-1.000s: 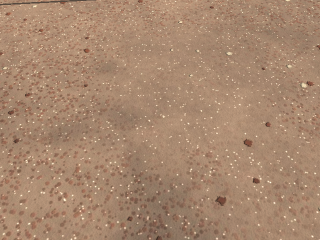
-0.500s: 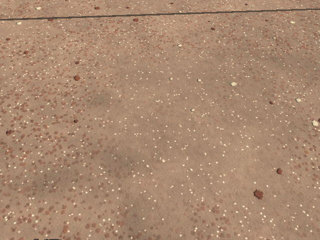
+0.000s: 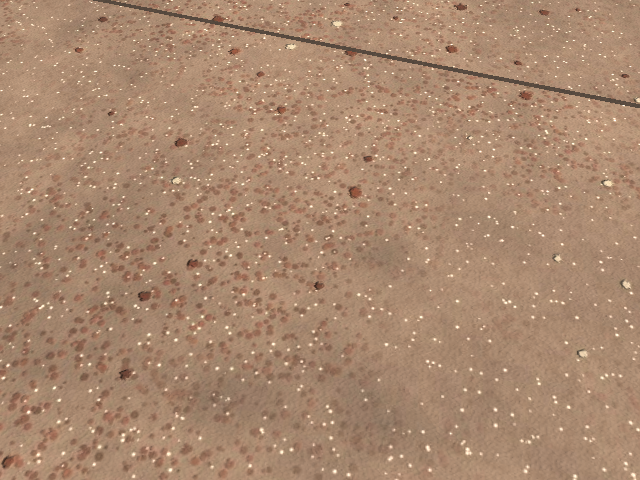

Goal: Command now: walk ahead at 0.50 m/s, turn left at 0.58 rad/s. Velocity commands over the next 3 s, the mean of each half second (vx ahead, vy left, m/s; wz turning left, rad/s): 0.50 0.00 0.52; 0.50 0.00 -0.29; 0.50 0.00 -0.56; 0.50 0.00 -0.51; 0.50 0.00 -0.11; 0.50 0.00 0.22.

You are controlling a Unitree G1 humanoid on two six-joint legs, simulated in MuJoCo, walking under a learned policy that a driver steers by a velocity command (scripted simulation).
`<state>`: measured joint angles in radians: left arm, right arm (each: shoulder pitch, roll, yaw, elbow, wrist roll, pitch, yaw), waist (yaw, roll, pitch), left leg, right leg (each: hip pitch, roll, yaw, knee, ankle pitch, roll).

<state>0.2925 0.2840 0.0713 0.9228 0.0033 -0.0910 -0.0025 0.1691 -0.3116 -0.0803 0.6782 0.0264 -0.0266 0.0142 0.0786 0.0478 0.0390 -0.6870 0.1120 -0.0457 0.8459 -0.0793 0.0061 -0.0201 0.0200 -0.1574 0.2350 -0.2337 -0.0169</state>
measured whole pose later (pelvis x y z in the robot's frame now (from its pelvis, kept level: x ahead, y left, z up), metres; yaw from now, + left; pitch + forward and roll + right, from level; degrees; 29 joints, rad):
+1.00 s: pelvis +0.58 +0.06 +0.00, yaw +3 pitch +2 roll +0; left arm 0.34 0.28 0.05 0.77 -0.02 -0.05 -0.01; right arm 0.13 -0.30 -0.04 0.64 -0.02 -0.09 -0.01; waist 0.06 0.02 0.04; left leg -0.64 0.07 -0.10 0.81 -0.15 -0.05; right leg -0.17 0.12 0.11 0.33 -0.18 -0.09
